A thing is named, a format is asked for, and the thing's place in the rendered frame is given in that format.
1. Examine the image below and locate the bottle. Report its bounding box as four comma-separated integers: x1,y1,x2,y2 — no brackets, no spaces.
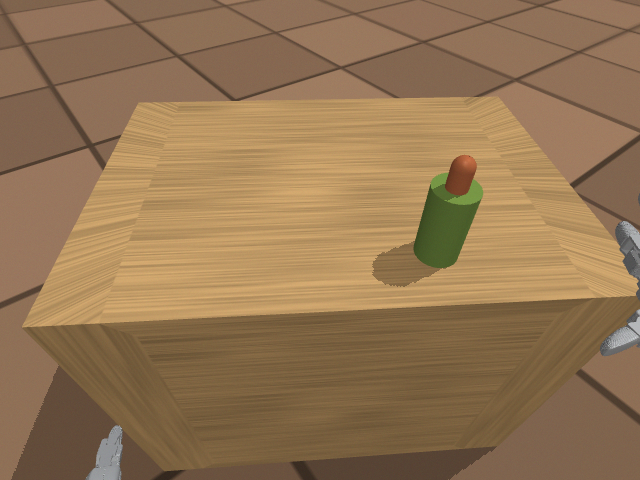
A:
413,155,483,268

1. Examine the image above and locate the right robot hand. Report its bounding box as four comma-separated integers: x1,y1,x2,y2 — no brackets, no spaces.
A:
600,194,640,356

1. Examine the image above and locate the left robot hand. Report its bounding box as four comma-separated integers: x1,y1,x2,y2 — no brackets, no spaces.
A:
85,425,123,480

